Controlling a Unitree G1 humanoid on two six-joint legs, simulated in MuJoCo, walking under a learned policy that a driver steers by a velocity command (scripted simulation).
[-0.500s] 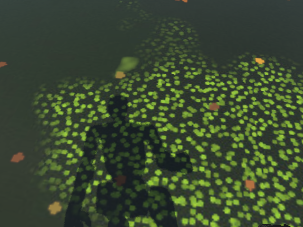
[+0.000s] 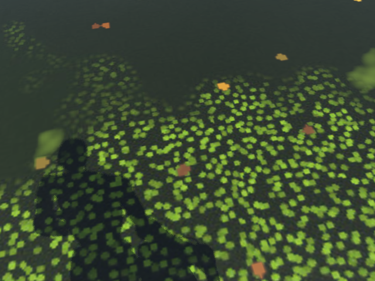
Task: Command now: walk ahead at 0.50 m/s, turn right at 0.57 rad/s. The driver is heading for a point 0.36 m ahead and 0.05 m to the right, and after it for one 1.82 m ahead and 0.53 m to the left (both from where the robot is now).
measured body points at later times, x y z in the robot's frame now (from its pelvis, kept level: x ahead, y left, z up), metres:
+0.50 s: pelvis +0.24 +0.01 +0.01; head +0.28 +0.01 +0.46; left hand +0.39 +0.27 -0.11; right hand +0.37 -0.26 -0.10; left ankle +0.37 +0.09 -0.72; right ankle +0.11 -0.08 -0.65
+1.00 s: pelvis +0.29 -0.03 +0.03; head +0.32 -0.05 +0.48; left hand +0.37 +0.26 -0.06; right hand +0.46 -0.31 -0.09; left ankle +0.27 +0.11 -0.63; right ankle +0.31 -0.14 -0.71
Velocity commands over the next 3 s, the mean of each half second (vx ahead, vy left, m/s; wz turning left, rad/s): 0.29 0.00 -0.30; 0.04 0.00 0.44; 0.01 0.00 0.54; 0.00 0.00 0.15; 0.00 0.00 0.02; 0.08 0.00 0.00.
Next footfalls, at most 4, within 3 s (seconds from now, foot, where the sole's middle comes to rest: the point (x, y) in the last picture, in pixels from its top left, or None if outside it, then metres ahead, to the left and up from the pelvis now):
0.40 left None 0.41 0.08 -0.75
0.78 right None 0.35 -0.14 -0.75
1.22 left None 0.29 0.12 -0.75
1.66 right None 0.40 -0.09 -0.75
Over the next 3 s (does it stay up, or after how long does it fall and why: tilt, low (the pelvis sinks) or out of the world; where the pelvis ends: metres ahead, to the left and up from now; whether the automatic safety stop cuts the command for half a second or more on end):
stays up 0.35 0.00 0.03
